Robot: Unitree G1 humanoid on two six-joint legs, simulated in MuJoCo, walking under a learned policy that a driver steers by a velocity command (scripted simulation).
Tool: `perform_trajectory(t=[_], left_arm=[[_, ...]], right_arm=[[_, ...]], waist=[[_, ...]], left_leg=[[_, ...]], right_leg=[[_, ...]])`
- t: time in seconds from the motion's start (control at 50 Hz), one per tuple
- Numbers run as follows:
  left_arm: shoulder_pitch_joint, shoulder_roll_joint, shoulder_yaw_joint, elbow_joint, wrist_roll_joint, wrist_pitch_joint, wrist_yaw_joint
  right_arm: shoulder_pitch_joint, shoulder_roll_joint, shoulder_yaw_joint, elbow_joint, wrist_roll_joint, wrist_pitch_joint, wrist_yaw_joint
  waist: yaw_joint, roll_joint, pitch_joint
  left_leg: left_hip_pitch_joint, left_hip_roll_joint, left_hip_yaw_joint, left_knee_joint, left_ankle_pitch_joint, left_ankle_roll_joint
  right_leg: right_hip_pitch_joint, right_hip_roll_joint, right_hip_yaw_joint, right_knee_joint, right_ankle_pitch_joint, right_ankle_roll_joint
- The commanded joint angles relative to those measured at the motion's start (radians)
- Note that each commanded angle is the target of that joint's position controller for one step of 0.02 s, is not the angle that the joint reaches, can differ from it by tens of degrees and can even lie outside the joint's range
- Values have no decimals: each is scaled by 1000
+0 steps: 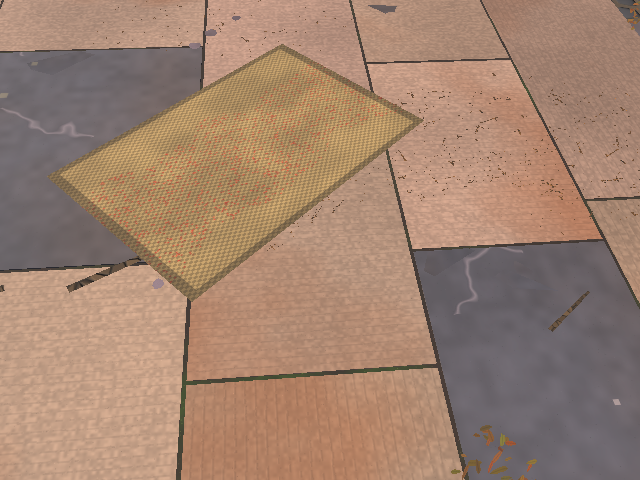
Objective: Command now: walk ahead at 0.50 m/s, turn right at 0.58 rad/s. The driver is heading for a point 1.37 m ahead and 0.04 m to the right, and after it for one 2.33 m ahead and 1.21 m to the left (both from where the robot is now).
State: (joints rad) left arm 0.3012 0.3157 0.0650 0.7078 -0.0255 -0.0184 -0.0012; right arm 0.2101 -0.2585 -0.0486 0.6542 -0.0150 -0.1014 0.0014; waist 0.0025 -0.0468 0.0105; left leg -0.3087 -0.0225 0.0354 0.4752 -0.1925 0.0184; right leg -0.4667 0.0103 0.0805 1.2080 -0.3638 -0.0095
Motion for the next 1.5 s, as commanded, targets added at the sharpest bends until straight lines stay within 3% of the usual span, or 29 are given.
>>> perform_trajectory(t=[0.02,0.28,0.32,0.36,0.38,0.4,0.42,0.44,0.46,0.5,0.56,0.68,0.8,0.86,0.9,0.92,0.94,0.96,0.98,1.02,1.1,1.22,1.32,1.38,1.4,1.42,1.44,1.46,1.5], left_arm=[[-44,60,24,-101,-5,-5,-7],[-321,22,6,-182,0,-15,-62],[-266,58,26,-181,6,-8,-62],[13,137,76,-110,5,0,-44],[142,218,95,-79,0,7,-21],[99,274,89,-106,-3,-9,-25],[110,181,65,-102,5,-20,-32],[70,152,55,-92,10,-31,-33],[3,125,43,-90,11,-38,-33],[-80,73,24,-98,28,-47,-30],[-73,82,25,-69,24,-66,-23],[3,104,26,-7,18,-61,-1],[85,125,33,62,16,-49,2],[61,147,41,70,19,-36,13],[27,149,38,56,25,-22,25],[50,119,22,31,46,-25,36],[179,1,-15,14,54,-48,14],[96,86,-3,19,31,-77,0],[-10,123,6,-22,-2,-99,-10],[-95,109,5,-44,23,-117,-3],[-52,76,6,-49,43,-83,6],[-265,25,-16,-98,36,-85,2],[-313,77,6,-116,17,-105,-14],[-127,129,37,-77,26,-118,-6],[22,185,52,-64,37,-117,3],[80,247,68,-27,43,-100,-5],[44,149,48,-47,25,-97,-10],[10,101,34,-52,23,-92,-6],[-58,64,19,-45,34,-85,-4]], right_arm=[[38,-105,-33,-22,5,-12,-3],[102,-226,-75,98,37,21,-13],[94,-257,-85,100,47,32,-19],[100,-237,-73,105,50,40,-24],[137,-141,-37,84,2,33,-20],[198,-84,-8,40,7,6,-7],[89,-189,-33,45,49,-19,6],[14,-194,-32,18,70,-29,9],[-2,-178,-29,26,52,-31,0],[36,-177,-35,47,24,-13,-3],[52,-137,-28,61,15,16,-4],[-137,-82,-7,18,17,9,10],[-256,-85,0,-25,36,1,50],[-198,-114,-11,-27,34,3,64],[20,-180,-50,27,26,9,54],[170,-249,-69,47,24,16,44],[202,-307,-82,57,33,12,50],[219,-209,-58,53,44,15,48],[160,-188,-51,40,36,18,40],[65,-169,-45,15,24,22,32],[31,-156,-41,-4,23,22,17],[103,-198,-57,23,37,40,-13],[151,-191,-59,37,43,59,-20],[122,-137,-44,17,33,62,-17],[143,-70,-21,0,15,58,-14],[268,-48,-10,-34,49,50,-14],[247,-154,-30,-2,56,52,-18],[147,-194,-43,-14,47,58,-17],[75,-169,-46,-32,30,62,-13]], waist=[[-24,169,-2],[-76,114,62],[-26,147,8],[128,116,-140],[140,-81,-236],[54,-239,-403],[126,-72,-368],[115,-60,-219],[68,26,-130],[-1,-11,-76],[-23,5,-52],[44,1,15],[89,-2,67],[40,-29,14],[-78,-22,-132],[-122,80,-254],[-40,331,-358],[-103,234,-375],[-109,185,-227],[-55,32,-80],[15,95,-51],[-60,122,-13],[-58,151,-22],[48,154,-113],[97,19,-251],[31,-323,-328],[55,-182,-232],[78,-91,-121],[47,-25,-23]], left_leg=[[198,268,-260,-270,52,151],[353,303,87,-258,381,109],[385,302,130,-121,724,89],[237,252,176,239,804,45],[-62,188,174,574,161,3],[-378,4,2,876,-412,-38],[-474,56,-125,923,-350,-25],[-513,91,-102,885,-272,-7],[-470,139,-97,805,-189,-6],[-341,182,-105,708,-108,-16],[-314,182,-87,615,-41,-48],[-333,141,-57,237,305,-62],[-394,101,-47,71,273,6],[-296,43,-16,59,127,61],[22,-30,31,34,142,113],[328,124,-193,61,207,174],[670,340,-732,-47,-20,368],[716,335,-822,-145,-165,343],[601,310,-686,-169,-133,302],[338,243,-516,-198,81,273],[138,186,-397,-257,259,285],[11,98,-297,-245,167,206],[129,147,-435,-131,70,173],[90,87,-420,80,105,113],[-36,13,-318,367,-86,73],[-367,-81,-209,647,-422,26],[-472,2,-229,770,-368,9],[-494,29,-205,798,-272,2],[-447,86,-179,746,-154,-12]], right_leg=[[-239,-101,25,-10,62,17],[-184,-74,-112,-547,288,-37],[-59,-9,-170,-567,184,-82],[368,64,-174,-660,248,-152],[686,-147,131,-647,318,-219],[899,-366,710,-831,60,-416],[855,-357,667,-908,-11,-363],[723,-326,519,-912,39,-324],[563,-284,402,-917,151,-289],[374,-223,268,-954,333,-265],[293,-204,169,-1015,459,-276],[308,-144,27,-1044,460,-210],[510,-238,10,-1003,447,-191],[589,-253,-35,-887,773,-150],[538,-192,-114,-588,1041,-99],[314,-151,-149,-290,763,-60],[-119,64,-95,51,-70,12],[-242,38,47,144,-173,2],[-309,-8,47,140,-95,-11],[-258,-73,22,-5,12,-9],[-147,-100,2,-172,52,44],[-30,-28,-28,-582,420,88],[33,-5,17,-715,360,57],[325,-59,27,-774,290,-25],[577,-241,206,-767,222,-87],[804,-426,669,-874,-44,-233],[741,-417,686,-913,-223,-214],[634,-375,525,-919,-162,-175],[460,-298,315,-952,89,-157]])
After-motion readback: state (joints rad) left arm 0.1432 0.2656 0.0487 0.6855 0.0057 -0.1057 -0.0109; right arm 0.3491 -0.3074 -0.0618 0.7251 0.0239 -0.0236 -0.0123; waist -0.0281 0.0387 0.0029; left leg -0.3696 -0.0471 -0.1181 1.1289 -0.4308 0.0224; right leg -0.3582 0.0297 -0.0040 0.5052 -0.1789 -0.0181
